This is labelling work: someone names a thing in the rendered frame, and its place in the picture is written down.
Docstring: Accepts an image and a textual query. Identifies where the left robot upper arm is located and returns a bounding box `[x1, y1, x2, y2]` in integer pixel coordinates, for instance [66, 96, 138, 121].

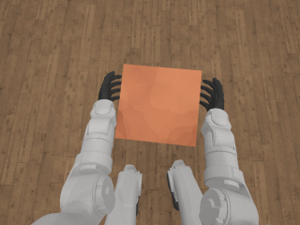
[31, 172, 116, 225]

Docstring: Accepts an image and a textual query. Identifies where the robot right foot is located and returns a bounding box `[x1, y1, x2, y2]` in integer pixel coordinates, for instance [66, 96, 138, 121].
[167, 174, 180, 211]

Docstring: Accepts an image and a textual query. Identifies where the left robot forearm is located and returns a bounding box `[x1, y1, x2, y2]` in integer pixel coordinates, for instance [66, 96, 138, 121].
[60, 99, 117, 209]

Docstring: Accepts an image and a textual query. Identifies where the right robot upper arm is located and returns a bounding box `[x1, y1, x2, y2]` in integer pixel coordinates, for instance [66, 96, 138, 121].
[199, 187, 270, 225]

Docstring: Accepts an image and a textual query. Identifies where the robot left hand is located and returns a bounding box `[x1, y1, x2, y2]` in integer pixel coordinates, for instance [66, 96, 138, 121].
[97, 71, 122, 101]

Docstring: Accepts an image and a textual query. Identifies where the carton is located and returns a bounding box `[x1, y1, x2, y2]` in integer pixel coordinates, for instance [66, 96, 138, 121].
[114, 64, 202, 147]

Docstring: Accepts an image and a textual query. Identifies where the robot left thigh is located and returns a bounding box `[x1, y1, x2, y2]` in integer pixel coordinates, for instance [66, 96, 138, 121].
[104, 169, 143, 225]

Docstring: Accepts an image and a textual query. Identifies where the robot right hand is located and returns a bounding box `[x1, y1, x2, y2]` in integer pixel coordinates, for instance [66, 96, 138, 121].
[199, 77, 225, 111]

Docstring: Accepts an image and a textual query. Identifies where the right robot forearm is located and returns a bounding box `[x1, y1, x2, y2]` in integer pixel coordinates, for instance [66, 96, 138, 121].
[201, 108, 253, 201]

